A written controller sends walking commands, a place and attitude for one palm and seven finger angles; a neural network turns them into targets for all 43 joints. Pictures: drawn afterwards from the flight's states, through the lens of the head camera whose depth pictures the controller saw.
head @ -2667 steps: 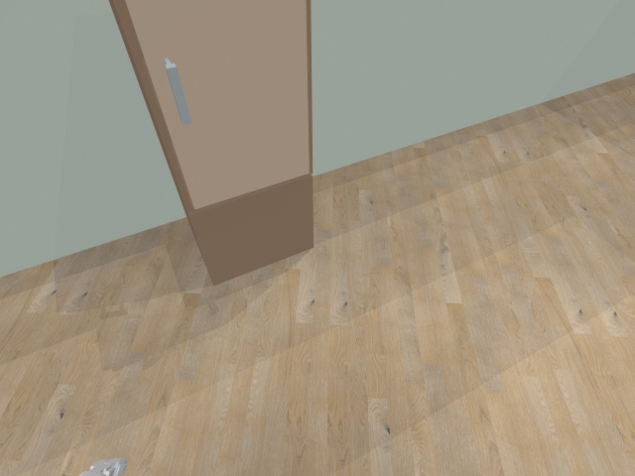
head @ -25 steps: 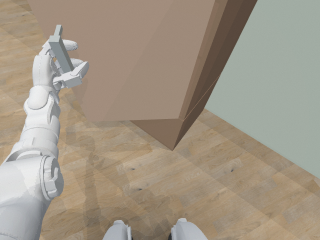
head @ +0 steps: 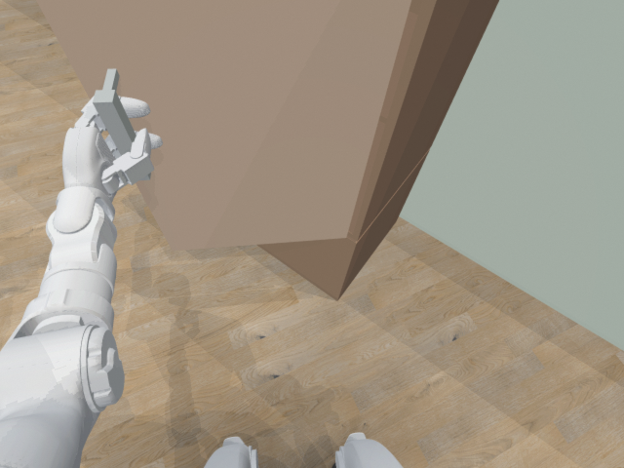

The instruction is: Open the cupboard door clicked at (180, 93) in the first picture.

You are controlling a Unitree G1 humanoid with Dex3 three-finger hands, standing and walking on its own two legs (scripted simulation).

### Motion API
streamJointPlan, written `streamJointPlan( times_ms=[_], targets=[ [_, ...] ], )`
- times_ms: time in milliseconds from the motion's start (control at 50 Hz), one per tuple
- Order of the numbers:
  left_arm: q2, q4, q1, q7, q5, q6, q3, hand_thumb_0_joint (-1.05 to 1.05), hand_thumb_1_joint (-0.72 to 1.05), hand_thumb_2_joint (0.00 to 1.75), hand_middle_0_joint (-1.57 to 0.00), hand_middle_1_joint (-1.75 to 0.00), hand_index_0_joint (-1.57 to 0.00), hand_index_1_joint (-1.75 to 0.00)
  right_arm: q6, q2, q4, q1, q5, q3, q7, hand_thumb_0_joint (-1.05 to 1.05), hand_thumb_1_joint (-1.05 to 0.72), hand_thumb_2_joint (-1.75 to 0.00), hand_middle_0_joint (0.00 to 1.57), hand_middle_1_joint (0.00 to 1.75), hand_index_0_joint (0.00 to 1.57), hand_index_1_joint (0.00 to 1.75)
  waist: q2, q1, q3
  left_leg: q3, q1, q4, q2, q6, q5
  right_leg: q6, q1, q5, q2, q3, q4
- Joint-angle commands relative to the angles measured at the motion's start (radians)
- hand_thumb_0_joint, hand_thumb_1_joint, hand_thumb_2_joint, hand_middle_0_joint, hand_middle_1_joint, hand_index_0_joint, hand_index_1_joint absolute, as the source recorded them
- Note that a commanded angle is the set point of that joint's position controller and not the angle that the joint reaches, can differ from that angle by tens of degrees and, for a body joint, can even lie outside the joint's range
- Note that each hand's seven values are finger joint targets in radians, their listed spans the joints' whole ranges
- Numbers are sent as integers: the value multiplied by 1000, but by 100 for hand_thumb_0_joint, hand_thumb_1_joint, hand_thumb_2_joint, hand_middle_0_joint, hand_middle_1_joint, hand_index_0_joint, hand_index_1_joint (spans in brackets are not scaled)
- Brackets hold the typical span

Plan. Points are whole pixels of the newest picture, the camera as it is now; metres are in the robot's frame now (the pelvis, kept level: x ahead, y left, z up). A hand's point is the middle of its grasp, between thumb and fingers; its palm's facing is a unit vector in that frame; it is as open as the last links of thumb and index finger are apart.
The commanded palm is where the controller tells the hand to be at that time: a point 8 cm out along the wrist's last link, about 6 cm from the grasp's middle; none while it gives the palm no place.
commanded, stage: pull the door open along its arc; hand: left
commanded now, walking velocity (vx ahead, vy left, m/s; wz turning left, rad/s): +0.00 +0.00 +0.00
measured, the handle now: (128, 128) +0.54 +0.21 +0.09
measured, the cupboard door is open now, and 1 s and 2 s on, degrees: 43 87 85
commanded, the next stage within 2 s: open thumb and fingers to let go in 0.84 s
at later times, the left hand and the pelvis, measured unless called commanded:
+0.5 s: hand (188, 255) +0.35 +0.12 +0.09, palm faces +0.29 -0.96 +0.04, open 5.8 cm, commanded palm +0.29 +0.16 +0.09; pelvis +0.01 -0.01 +0.01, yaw +2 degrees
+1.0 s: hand (267, 318) +0.27 +0.03 +0.09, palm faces +0.35 -0.94 -0.03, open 5.9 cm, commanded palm +0.23 +0.08 +0.09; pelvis +0.01 -0.04 +0.02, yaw +4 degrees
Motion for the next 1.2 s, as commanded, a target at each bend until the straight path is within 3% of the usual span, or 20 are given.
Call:
streamJointPlan(
  times_ms=[0, 40, 120, 180, 200, 220, 260, 340, 400, 440, 520, 540, 640, 720, 840, 920, 960, 1020, 1140, 1180],
  targets=[
    [167, -295, -209, -16, -38, -63, 6, 0, 90, 90, -40, -135, -40, -135, -14, -159, -100, 84, 13, -62, -10, 0, -90, -90, 20, 30, 20, 30, 39, 56, -440, -18, 353, -98, -47, 19, 427, -25, 230, 462, 42, -22, -97],
    [137, -381, -110, -17, -55, -58, -6, 0, 90, 90, -40, -135, -40, -135, -16, -154, -124, 69, 19, -66, -8, 0, -90, -90, 20, 30, 20, 30, 14, 75, -445, -12, 352, -111, -50, 22, 444, -26, 282, 496, 41, -21, -102],
    [70, -587, 107, -1, -78, -37, -48, 0, 90, 90, -40, -135, -40, -135, -29, -139, -162, 15, 33, -68, -1, 0, -90, -90, 20, 30, 20, 30, 47, 108, -408, -3, 397, -140, -44, 18, 495, -26, 307, 526, 36, -26, -114],
    [29, -713, 258, 14, -94, -25, -66, 0, 90, 90, -40, -135, -40, -135, -43, -129, -184, -20, 37, -68, 0, 0, -90, -90, 20, 30, 20, 30, 6, 116, -372, 3, 390, -158, -46, 20, 491, -20, 346, 551, 33, -26, -122],
    [-4, -754, 281, 68, -125, -13, -28, 0, 90, 90, -40, -135, -40, -135, -51, -113, -187, -43, 37, -67, 0, 0, -90, -90, 20, 30, 20, 30, -14, 145, -347, 11, 370, -168, -47, 15, 469, -18, 356, 539, 33, -33, -132],
    [-42, -801, 306, 120, -125, -3, -41, 0, 90, 90, -40, -135, -40, -135, -61, -107, -191, -61, 35, -65, 1, 0, -90, -90, 20, 30, 20, 30, -5, 149, -333, 12, 368, -178, -49, 9, 445, -18, 357, 513, 32, -37, -136],
    [-88, -858, 352, 230, -98, 11, -51, 0, 90, 90, -40, -135, -40, -135, -76, -93, -189, -86, 26, -60, 5, 0, -90, -90, 20, 30, 20, 30, -13, 157, -290, 5, 361, -188, -50, 4, 424, -19, 351, 480, 28, -44, -137],
    [-189, -967, 424, 387, 5, 31, -157, 0, 90, 90, -40, -135, -40, -135, -86, -82, -194, -124, -2, -57, 17, 0, -90, -90, 20, 30, 20, 30, -24, 146, -265, 2, 377, -186, -51, 3, 391, -21, 341, 438, 15, -44, -138],
    [-309, -1019, 467, 495, 59, 48, -261, 0, 90, 90, -40, -135, -40, -135, -87, -64, -199, -171, -17, -53, 22, 0, -90, -90, 20, 30, 20, 30, -32, 144, -250, -1, 390, -188, -51, -2, 352, -24, 329, 397, 5, -44, -143],
    [-341, -1044, 479, 539, 99, 55, -313, 0, 90, 90, -40, -135, -40, -135, -83, -64, -201, -183, -27, -52, 19, 0, -90, -90, 20, 30, 20, 30, -72, 134, -235, -8, 388, -191, -51, 3, 315, -23, 331, 360, 1, -41, -156],
    [-451, -1130, 531, 615, 136, 85, -424, 0, 90, 90, -40, -135, -40, -135, -79, -45, -213, -231, -36, -48, 16, 0, -90, -90, 20, 30, 20, 30, -54, 133, -230, -4, 411, -193, -55, 3, 299, -26, 339, 349, -7, -39, -168],
    [-466, -1141, 570, 638, 144, 95, -435, 0, 90, 90, -40, -135, -40, -135, -77, -44, -218, -230, -41, -47, 14, 0, -90, -90, 20, 30, 20, 30, -97, 136, -230, -10, 407, -194, -55, 5, 296, -26, 354, 346, -6, -41, -175],
    [-579, -1236, 738, 741, 202, 152, -556, 0, 90, 90, -40, -135, -40, -135, -76, -22, -242, -267, -52, -44, 20, 0, -90, -90, 20, 30, 20, 30, -102, 143, -200, -15, 412, -194, -57, 3, 307, -31, 376, 360, -11, -45, -185],
    [-630, -1309, 802, 762, 255, 175, -652, 0, 90, 90, -40, -135, -40, -135, -86, -6, -250, -296, -59, -39, 19, 0, -90, -90, 20, 30, 20, 30, -100, 129, -177, -16, 414, -175, -62, 7, 281, -28, 363, 353, -22, -29, -202],
    [-641, -1397, 1009, 737, 196, 206, -669, 0, 90, 90, -40, -135, -40, -135, -112, 9, -258, -332, -46, -24, 20, 0, -90, -90, 20, 30, 20, 30, -115, 158, -140, -17, 416, -175, -77, 3, 255, -17, 420, 376, -44, -2, -262],
    [-589, -1333, 768, 778, 197, 201, -600, 0, 90, 90, -40, -135, -40, -135, -114, 6, -216, -356, -58, -16, 5, 0, -90, -90, 20, 30, 20, 30, -125, 129, -63, -27, 393, -157, -85, 4, 182, -9, 324, 227, -56, 23, -295],
    [-577, -1295, 780, 783, 194, 193, -573, 0, 76, 84, -39, -134, -39, -134, -116, 9, -211, -371, -61, -20, -1, 0, -90, -90, 20, 30, 20, 30, -134, 149, -69, -28, 391, -155, -89, 2, 169, -9, 329, 178, -63, 51, -320],
    [-611, -1284, 797, 770, 200, 182, -604, 0, 55, 75, -38, -131, -38, -131, -120, 10, -213, -347, -62, -24, 2, 0, -90, -90, 20, 30, 20, 30, -130, 150, -135, -26, 406, -165, -87, 4, 211, -7, 362, 281, -59, 31, -280],
    [-611, -1265, 761, 738, 209, 160, -627, 0, 13, 57, -35, -127, -35, -127, -117, -4, -211, -324, -59, -33, 1, 0, -90, -90, 20, 30, 20, 30, -163, 129, -129, -30, 400, -162, -80, 9, 221, -3, 355, 319, -60, 24, -266],
    [-626, -1272, 717, 737, 214, 155, -645, 0, -1, 51, -33, -125, -33, -125, -115, -4, -211, -325, -57, -33, 2, 0, -90, -90, 20, 30, 20, 30, -117, 123, -137, -28, 409, -163, -78, 10, 220, -11, 338, 297, -54, 12, -249]
  ],
)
